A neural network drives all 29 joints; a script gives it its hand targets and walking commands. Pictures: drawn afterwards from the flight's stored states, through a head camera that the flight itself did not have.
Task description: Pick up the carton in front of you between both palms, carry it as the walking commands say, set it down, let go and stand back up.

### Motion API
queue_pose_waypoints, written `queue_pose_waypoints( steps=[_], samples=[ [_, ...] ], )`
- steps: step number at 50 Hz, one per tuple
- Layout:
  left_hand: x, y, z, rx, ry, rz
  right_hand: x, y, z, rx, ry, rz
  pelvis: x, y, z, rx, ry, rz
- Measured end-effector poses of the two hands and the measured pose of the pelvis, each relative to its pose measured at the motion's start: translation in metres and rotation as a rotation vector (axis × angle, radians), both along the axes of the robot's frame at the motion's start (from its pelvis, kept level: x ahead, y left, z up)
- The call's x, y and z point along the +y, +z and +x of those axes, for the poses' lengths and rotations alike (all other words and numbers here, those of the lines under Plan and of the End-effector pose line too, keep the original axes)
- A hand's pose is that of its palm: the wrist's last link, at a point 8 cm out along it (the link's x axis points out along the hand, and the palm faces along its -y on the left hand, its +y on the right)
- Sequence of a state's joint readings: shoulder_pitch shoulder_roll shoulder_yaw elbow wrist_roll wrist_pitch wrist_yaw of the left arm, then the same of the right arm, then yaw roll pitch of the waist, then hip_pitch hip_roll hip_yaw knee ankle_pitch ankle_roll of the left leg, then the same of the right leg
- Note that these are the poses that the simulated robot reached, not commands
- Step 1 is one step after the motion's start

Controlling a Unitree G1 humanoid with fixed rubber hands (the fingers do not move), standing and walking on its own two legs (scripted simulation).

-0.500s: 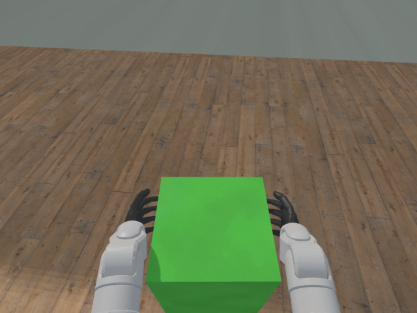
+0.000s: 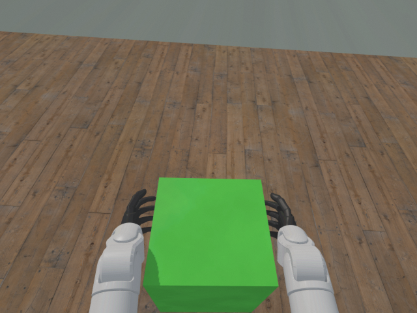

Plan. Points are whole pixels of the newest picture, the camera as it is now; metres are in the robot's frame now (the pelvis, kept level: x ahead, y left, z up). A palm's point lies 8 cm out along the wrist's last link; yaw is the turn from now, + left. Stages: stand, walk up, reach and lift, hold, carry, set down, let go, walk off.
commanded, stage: carry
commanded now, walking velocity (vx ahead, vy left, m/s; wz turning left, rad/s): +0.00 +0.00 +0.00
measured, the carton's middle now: (208, 249) +0.28 +0.00 -0.07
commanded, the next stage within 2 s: none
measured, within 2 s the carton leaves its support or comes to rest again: neither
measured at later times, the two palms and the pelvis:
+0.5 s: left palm (142, 168) +0.43 +0.14 +0.02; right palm (270, 164) +0.44 -0.16 +0.02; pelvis +0.15 -0.02 -0.02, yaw +2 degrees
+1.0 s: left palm (135, 177) +0.41 +0.16 +0.02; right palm (266, 172) +0.42 -0.14 +0.01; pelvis +0.13 +0.00 -0.02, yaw +2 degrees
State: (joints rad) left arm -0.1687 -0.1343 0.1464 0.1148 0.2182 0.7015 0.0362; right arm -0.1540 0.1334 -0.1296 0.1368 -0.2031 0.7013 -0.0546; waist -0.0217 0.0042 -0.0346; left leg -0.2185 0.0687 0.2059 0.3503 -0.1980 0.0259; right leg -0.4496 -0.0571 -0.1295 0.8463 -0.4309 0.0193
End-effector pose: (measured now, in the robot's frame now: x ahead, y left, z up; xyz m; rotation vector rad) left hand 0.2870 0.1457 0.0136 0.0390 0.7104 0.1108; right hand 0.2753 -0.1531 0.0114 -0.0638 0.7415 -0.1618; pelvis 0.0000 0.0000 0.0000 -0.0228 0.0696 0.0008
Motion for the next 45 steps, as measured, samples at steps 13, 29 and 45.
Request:
queue_pose_waypoints(
  steps=[13, 29, 45],
  samples=[
    [-0.012, 0.012, 0.101, -0.052, 0.046, 0.047, -0.012, 0.006, 0.12, -0.071, 0.038, 0.044, -0.024, -0.012, 0.104, -0.01, 0.028, 0.015],
    [0.002, 0.004, 0.146, -0.05, 0.053, 0.021, 0.002, 0.005, 0.167, -0.071, 0.051, 0.011, -0.011, -0.017, 0.152, -0.004, 0.033, 0.012],
    [0.012, 0.001, 0.128, -0.044, 0.065, 0.026, 0.012, 0.001, 0.153, -0.066, 0.066, 0.014, -0.005, -0.02, 0.14, -0.025, 0.04, 0.015]
  ],
)
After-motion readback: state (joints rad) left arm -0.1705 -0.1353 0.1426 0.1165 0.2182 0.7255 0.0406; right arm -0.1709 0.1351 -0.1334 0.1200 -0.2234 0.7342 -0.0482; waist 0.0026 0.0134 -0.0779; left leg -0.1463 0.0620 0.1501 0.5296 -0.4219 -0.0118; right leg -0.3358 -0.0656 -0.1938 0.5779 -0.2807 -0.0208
